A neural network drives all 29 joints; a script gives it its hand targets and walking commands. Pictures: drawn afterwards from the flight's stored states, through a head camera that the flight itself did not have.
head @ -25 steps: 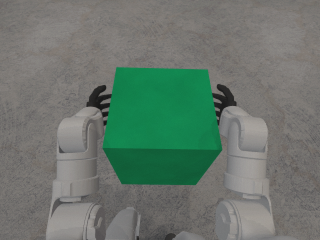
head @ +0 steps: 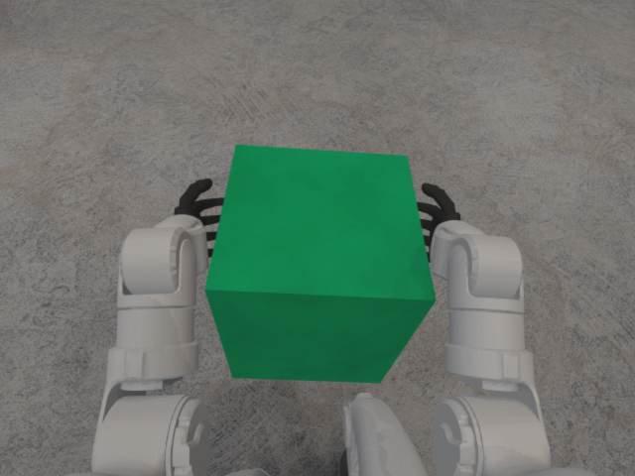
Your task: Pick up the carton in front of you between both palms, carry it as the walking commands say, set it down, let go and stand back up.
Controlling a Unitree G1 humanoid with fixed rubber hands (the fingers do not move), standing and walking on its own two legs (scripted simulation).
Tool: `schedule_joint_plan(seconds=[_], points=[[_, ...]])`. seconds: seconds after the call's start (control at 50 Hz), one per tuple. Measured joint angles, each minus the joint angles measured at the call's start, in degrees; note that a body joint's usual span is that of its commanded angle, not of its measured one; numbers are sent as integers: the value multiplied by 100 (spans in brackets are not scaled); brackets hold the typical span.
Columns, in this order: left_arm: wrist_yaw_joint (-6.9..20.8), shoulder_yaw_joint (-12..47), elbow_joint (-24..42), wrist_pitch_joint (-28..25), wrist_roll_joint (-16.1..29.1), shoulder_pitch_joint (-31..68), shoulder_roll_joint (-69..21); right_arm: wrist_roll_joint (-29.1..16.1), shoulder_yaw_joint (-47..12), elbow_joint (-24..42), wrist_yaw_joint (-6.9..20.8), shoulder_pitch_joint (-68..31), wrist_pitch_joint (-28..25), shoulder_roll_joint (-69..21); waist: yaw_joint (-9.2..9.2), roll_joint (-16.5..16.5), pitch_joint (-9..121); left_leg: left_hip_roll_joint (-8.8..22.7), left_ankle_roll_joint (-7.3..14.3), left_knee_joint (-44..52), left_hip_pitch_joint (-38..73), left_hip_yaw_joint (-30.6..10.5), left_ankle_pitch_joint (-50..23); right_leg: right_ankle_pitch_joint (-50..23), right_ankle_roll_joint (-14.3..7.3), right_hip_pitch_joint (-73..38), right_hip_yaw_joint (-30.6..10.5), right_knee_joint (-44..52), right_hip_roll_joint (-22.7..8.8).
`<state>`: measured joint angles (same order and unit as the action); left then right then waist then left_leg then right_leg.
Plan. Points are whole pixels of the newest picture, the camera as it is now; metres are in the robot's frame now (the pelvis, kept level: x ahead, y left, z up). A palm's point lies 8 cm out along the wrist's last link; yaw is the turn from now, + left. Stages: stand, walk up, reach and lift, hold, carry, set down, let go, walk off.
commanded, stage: carry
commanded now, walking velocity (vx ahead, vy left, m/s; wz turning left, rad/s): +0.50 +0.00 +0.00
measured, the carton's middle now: (314, 274) +0.35 -0.02 +0.00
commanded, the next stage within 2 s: none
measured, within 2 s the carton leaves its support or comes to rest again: neither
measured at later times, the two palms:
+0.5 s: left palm (182, 50) +0.65 +0.15 +0.12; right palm (385, 48) +0.67 -0.15 +0.12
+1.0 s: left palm out of the picture +0.92 +0.18 +0.10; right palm out of the picture +0.92 -0.12 +0.10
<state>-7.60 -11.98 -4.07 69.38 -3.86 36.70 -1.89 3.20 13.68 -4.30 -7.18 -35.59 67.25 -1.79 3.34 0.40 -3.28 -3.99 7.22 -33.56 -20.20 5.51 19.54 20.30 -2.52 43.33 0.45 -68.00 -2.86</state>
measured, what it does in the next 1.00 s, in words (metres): walks ahead: right foot, then left foot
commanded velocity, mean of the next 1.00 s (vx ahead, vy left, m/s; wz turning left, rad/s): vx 0.50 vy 0.00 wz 0.00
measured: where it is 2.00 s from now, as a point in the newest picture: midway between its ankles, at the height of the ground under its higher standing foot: (279, 149)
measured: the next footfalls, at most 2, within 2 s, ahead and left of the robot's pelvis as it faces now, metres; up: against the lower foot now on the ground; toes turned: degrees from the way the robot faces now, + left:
right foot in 0.18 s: +0.33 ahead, -0.08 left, +0.00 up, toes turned -5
left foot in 0.66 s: +0.63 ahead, +0.12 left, +0.00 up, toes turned +11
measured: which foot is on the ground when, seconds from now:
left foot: down 0.00-0.18, up 0.20-0.64, down 0.66-1.00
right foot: up 0.00-0.16, down 0.18-0.66, up 0.68-1.00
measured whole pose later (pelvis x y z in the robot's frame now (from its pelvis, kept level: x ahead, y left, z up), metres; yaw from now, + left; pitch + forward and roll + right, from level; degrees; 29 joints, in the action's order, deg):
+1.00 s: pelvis +0.66 +0.03 +0.02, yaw -1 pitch +4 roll -1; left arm -4.6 -5.2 18.0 67.6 -6.6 5.5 -7.3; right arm 5.7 5.3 16.6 -5.6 -6.8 66.6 -7.4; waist 0.9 -0.1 7.7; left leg 0.8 2.5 -14.8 -4.9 11.9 14.2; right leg 8.4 0.7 33.3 6.7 -37.3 -6.5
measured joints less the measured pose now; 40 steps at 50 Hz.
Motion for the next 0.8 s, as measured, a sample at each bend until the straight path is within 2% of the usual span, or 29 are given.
schedule_joint_plan(seconds=[0.08, 0.16, 0.18, 0.2, 0.24, 0.26, 0.3, 0.34, 0.42, 0.56, 0.62, 0.66, 0.68, 0.72, 0.76, 0.8], points=[[1, -90, 437, -253, -81, -385, -193, -69, -51, 187, -5, 231, -314, -87, 90, -39, -95, -13, -74, 331, 606, -87, 330, -863, -43, 200, 189, 1496, 44], [5, -70, 766, -483, -88, -696, -284, -128, -138, 366, -5, 400, -536, -118, 60, -49, -62, -2, -201, 276, 1234, -138, 728, -2032, -132, -625, 613, 3620, 346], [5, -35, 795, -527, -94, -733, -304, -153, -155, 428, -5, 453, -557, -94, 22, -22, -30, -22, -259, -65, 1289, -138, 811, -2260, -183, -1009, 741, 4062, 379], [4, -13, 817, -599, -112, -745, -334, -193, -186, 459, -3, 436, -580, -27, -55, -128, -27, 72, -342, -608, 1188, -129, 846, -1967, -303, -1183, 811, 4074, 456], [5, 56, 779, -707, -132, -666, -322, -254, -198, 482, -4, 367, -622, 76, -181, -212, -78, 94, -537, -2316, 565, -363, 978, -1471, -435, -1263, 877, 3770, 509], [5, 87, 769, -713, -126, -671, -311, -254, -199, 511, -6, 388, -610, 82, -253, -169, -79, 88, -560, -2970, 250, -428, 909, -1331, -454, -1372, 871, 3768, 501], [5, 98, 889, -643, -85, -793, -308, -199, -198, 643, -7, 478, -519, -3, -365, -51, -46, 169, -608, -3477, -278, -452, 586, -1252, -386, -1695, 837, 4027, 464], [4, 52, 1132, -550, -25, -972, -338, -112, -192, 865, -8, 600, -412, -154, -441, 46, 9, 308, -676, -3214, -678, -429, 295, -1212, -382, -2064, 802, 4396, 408], [18, -76, 1672, -436, 73, -1387, -478, 94, -209, 1395, 35, 1000, -323, -501, -545, 126, 247, 521, -817, -1977, -1152, -343, 5, -1080, -301, -2770, 703, 5001, 281], [244, 82, 2025, -354, -79, -2166, -705, 342, -483, 2094, 106, 2070, -191, -699, -476, 7, 872, 620, -856, -150, -1253, 104, -1138, -392, -30, -3994, 617, 5403, 179], [282, 324, 2035, -238, -157, -2411, -632, 321, -582, 2158, 109, 2334, -51, -632, -414, 8, 1056, 578, -761, 482, -981, 382, -1534, 85, 110, -4466, 569, 5268, 170], [294, 415, 2076, -150, -206, -2554, -604, 314, -621, 2139, 124, 2418, 35, -618, -380, 39, 1132, 513, -643, 838, -607, 600, -1536, 614, 207, -4589, 499, 4680, 116], [298, 417, 2056, -123, -221, -2606, -580, 316, -663, 2046, 133, 2448, 21, -615, -328, 159, 1166, 451, -446, 635, -583, 685, -1496, 881, 230, -4428, 480, 4035, -13], [299, 381, 1985, -60, -249, -2726, -558, 328, -729, 1789, 141, 2451, 25, -614, -259, 227, 1164, 449, -244, 247, -548, 780, -1081, 743, 229, -3641, 264, 2157, -25], [300, 391, 1931, -3, -285, -2833, -570, 320, -752, 1662, 142, 2509, 68, -606, -220, 148, 1095, 484, -243, 362, -304, 803, -892, 586, 145, -2793, 210, 766, 57], [300, 472, 1898, 11, -305, -2899, -557, 300, -758, 1671, 143, 2625, 72, -591, -204, 97, 1030, 474, -272, 679, 11, 800, -881, 234, 106, -2123, 286, 382, -2]])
